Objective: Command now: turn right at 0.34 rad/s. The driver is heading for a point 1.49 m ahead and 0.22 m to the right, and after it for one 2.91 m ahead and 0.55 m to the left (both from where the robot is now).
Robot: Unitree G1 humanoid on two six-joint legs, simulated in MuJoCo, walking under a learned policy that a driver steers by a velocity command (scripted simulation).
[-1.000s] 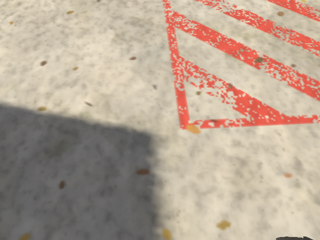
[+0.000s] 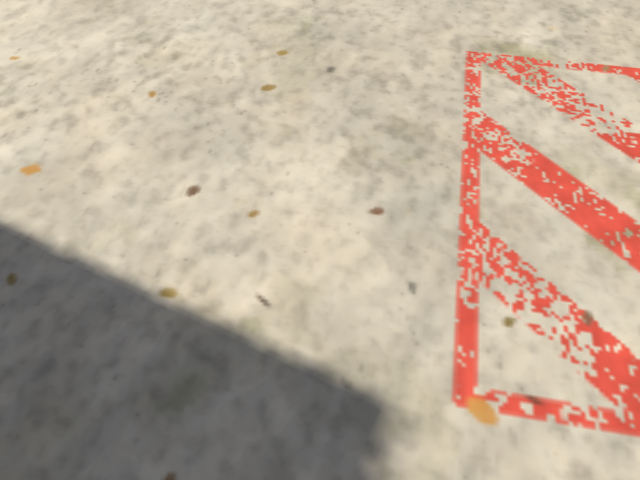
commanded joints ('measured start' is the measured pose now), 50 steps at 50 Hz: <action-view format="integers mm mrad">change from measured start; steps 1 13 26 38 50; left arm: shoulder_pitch -45 -32 3 -17 -2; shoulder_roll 77 168 198 69 139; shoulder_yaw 30 57 95 30 49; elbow -93 -144 -153 -149 -124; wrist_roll -2 -5 -6 -6 19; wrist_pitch -6 10 29 27 11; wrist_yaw -10 40 45 24 56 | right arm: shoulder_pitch -26 -66 -133 -26 -36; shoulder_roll -175 -101 -150 -175 -136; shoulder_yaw -56 -41 -51 -40 -27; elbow -70 -107 -145 -83 -94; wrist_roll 11 18 -28 22 25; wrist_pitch -10 -25 -52 -22 -14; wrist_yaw -25 -4 25 27 31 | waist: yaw -18 -9 32 -35 5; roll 173 -96 150 206 -180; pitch -23 -145 -23 -75 -20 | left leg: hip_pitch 18 -275 -39 72 -253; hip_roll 285 -41 293 210 14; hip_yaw -211 -102 -397 -197 -19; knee -131 331 -331 -196 238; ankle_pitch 414 -101 162 479 -125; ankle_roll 166 -71 218 220 -20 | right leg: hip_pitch -68 243 -201 105 236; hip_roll -24 -159 67 8 -312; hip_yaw -28 370 148 -53 198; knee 86 -280 493 -130 -298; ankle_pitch -47 327 -241 -56 288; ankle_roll -25 -200 55 90 -197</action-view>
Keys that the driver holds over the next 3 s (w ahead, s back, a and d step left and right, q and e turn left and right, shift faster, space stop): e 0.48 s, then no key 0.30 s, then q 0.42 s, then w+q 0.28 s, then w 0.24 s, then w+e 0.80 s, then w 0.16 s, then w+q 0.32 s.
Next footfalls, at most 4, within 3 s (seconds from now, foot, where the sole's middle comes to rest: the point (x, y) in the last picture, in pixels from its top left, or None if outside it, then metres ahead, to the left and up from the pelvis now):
0.44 left None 0.09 0.12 -0.76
0.80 right None -0.02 -0.12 -0.76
1.22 left None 0.07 0.12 -0.76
1.78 right None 0.32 -0.10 -0.76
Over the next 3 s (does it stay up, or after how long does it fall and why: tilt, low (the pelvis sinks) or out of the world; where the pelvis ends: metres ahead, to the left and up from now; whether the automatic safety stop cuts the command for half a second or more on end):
stays up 0.82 -0.16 0.02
